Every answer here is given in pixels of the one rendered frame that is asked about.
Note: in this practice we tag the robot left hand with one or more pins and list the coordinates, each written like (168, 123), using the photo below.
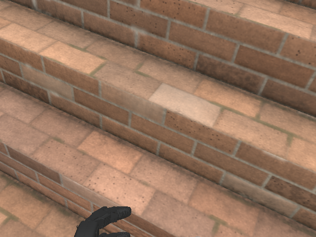
(101, 218)

